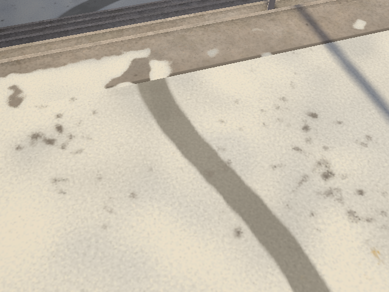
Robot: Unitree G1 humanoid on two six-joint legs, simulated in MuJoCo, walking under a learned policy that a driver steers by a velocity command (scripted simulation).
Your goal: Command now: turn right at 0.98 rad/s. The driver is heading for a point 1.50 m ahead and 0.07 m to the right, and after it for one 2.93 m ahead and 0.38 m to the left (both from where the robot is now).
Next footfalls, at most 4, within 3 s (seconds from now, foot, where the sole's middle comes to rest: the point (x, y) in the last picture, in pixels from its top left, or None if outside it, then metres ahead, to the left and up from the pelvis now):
0.10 right None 0.06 -0.15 -0.78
0.50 left None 0.16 0.07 -0.78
0.84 right None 0.08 -0.16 -0.78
1.32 left None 0.07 0.11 -0.78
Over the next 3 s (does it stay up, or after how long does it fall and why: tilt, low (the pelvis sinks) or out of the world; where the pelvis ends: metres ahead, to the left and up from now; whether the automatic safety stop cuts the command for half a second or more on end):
stays up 0.66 -0.23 0.00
